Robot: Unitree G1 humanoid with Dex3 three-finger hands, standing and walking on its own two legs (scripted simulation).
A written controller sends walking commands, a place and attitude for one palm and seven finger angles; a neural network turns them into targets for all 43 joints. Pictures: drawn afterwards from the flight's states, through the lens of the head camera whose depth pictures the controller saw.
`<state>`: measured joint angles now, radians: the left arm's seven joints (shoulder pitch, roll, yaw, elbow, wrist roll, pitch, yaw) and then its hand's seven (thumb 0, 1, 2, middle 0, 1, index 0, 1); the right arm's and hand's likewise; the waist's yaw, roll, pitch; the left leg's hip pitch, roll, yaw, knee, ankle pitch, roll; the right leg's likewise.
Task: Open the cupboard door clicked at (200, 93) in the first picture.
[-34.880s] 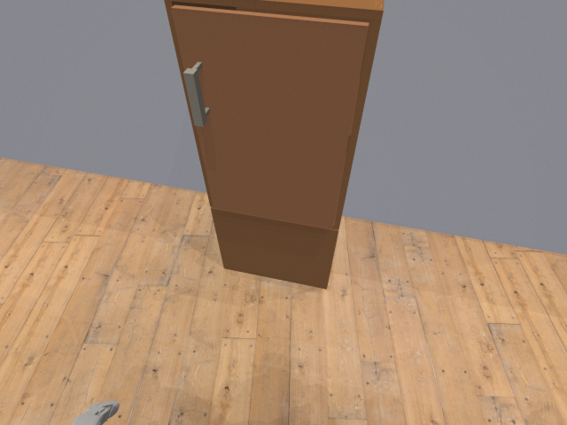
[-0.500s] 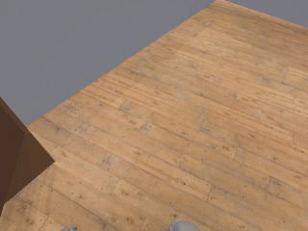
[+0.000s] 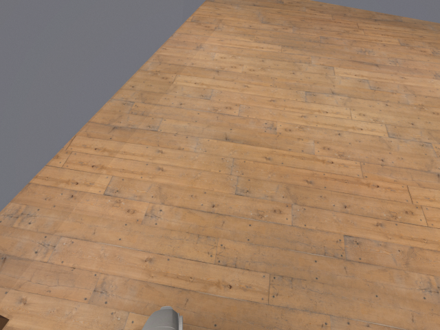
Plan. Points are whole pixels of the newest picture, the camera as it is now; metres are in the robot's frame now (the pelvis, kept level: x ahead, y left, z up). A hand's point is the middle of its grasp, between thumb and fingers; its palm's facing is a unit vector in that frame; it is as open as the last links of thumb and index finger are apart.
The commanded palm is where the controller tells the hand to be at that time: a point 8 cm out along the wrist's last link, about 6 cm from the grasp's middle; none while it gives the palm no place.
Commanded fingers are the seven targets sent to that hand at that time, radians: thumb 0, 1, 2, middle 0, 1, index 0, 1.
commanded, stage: walk to a spot facing it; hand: left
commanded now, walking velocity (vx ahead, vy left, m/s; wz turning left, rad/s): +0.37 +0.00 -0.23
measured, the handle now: out of the picture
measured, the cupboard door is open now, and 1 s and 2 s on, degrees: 47 47 47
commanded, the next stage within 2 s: turn to face it in 0.80 s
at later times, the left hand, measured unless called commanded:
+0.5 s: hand (171, 224) +0.37 +0.14 -0.17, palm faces -0.18 -0.96 -0.22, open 7.4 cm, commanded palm none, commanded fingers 0.00 0.90 0.90 -0.20 -0.30 -0.20 -0.30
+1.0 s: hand (185, 208) +0.44 +0.11 -0.20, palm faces -0.06 -0.99 -0.15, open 7.4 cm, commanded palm none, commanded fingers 0.00 0.90 0.90 -0.20 -0.30 -0.20 -0.30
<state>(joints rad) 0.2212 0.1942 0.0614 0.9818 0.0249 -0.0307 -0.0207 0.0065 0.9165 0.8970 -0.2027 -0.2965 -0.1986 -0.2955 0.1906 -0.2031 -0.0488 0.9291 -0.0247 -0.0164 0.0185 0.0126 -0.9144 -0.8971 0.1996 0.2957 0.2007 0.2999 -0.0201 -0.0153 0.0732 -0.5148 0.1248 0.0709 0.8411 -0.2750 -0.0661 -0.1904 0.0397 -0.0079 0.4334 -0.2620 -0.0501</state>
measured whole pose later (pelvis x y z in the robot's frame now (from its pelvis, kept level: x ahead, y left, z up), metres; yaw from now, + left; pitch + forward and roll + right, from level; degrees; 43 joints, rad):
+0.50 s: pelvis +0.23 -0.04 -0.02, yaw -9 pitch +0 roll +2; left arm 0.13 0.21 0.07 0.97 0.03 -0.04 -0.05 0.01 0.91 0.90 -0.20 -0.30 -0.19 -0.29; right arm 0.44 -0.19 -0.04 1.09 -0.03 -0.03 0.01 0.01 -0.92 -0.90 0.20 0.30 0.20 0.30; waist -0.03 0.00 0.06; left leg -0.08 0.14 0.20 0.60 -0.44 -0.06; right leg -0.41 -0.05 -0.10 0.62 -0.21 -0.05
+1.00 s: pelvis +0.47 -0.06 -0.02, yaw -8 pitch -2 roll +0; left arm 0.37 0.16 0.04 1.14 0.01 -0.03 0.01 0.01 0.91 0.90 -0.20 -0.30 -0.20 -0.30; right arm 0.12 -0.15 -0.03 0.98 -0.03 -0.07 0.00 0.01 -0.91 -0.90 0.20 0.30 0.20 0.30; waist 0.02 -0.04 0.07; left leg -0.40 0.05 0.14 0.64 -0.21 0.06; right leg -0.23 -0.02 -0.08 1.06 -0.52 0.00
